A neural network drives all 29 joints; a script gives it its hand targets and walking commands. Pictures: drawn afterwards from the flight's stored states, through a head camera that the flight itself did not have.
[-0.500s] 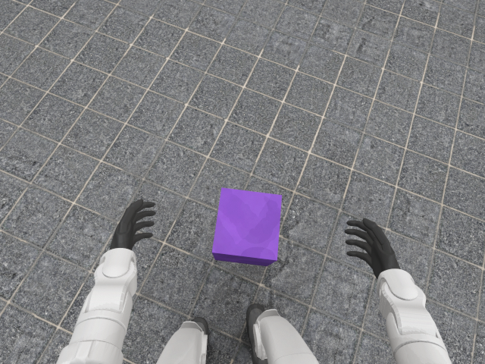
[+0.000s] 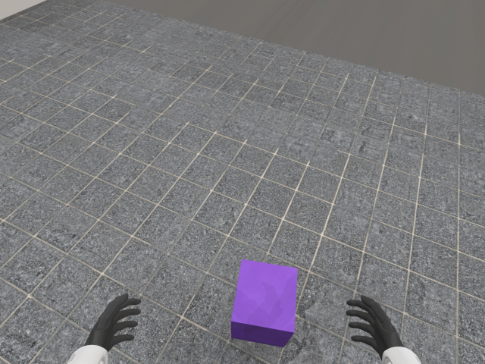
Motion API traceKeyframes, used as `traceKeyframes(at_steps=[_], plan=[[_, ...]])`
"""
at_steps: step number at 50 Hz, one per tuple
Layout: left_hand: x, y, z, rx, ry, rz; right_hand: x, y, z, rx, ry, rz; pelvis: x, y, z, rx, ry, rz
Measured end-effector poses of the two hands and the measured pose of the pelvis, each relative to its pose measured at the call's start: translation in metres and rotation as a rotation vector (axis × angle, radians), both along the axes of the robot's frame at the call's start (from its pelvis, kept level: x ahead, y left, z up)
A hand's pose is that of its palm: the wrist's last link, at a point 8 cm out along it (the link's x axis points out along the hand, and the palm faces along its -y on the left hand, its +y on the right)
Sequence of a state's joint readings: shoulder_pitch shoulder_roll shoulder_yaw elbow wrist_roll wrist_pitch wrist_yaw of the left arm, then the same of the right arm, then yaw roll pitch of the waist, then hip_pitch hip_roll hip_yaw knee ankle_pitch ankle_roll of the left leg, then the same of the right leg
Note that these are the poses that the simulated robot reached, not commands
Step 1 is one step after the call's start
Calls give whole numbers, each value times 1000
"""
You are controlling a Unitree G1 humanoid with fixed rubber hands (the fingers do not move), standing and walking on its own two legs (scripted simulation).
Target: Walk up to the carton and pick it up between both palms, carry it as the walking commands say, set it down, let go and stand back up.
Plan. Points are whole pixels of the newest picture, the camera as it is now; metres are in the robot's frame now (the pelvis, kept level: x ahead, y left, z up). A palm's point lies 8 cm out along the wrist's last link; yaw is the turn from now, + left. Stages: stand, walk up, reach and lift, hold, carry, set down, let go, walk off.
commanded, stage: let go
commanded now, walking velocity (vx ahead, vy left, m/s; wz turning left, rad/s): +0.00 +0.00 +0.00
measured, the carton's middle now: (263, 304) +0.39 -0.09 -0.65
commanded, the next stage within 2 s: stand in 0.30 s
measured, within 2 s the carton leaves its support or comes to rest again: neither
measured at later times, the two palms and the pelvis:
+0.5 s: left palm out of the picture +0.13 +0.27 -0.08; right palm (414, 352) +0.15 -0.29 -0.08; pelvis +0.00 -0.01 +0.00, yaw +1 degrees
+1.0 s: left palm out of the picture +0.12 +0.28 -0.09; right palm (428, 363) +0.14 -0.31 -0.09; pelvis +0.01 -0.02 +0.00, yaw +1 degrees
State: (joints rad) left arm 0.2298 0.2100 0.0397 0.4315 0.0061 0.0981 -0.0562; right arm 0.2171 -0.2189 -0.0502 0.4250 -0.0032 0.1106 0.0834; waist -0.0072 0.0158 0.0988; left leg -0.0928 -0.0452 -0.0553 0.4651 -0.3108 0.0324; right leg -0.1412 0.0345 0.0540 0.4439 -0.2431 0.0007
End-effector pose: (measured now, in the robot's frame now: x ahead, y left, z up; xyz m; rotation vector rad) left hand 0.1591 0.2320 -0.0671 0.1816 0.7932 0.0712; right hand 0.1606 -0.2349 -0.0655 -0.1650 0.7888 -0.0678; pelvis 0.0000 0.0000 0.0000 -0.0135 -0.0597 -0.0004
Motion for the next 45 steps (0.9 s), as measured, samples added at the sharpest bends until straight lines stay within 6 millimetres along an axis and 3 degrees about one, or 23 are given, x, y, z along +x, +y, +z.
traceKeyframes(at_steps=[7, 16, 21, 29, 45], plan=[[-1, -1, 0, 0, 5, 3, 1, 2, -1, -1, 14, -13, -1, 1, -1, 1, -27, -3], [-1, -2, -3, 20, -13, 23, -4, -10, -7, -65, 62, -20, -2, -5, -4, 3, -19, -5], [-20, 21, -15, 139, 77, 36, -4, -34, -12, -132, 40, -29, 1, -9, -5, 5, 27, 5], [-32, 46, -13, 217, 138, 77, -8, -60, -19, -182, 79, -26, 8, -14, -3, 7, 51, 14], [-33, 44, -19, 205, 187, 104, -16, -72, -28, -202, 156, -12, 16, -21, 0, 8, 43, 25]])
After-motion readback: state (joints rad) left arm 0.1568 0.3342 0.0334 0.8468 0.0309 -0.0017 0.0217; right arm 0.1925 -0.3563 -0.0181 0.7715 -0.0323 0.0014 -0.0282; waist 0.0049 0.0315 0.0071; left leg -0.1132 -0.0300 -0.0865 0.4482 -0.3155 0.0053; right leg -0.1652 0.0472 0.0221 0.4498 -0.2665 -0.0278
